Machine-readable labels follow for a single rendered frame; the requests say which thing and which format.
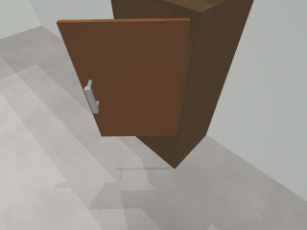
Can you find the cupboard door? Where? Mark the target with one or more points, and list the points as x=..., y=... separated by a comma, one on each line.
x=136, y=67

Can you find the handle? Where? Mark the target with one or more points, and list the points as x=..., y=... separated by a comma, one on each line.
x=91, y=99

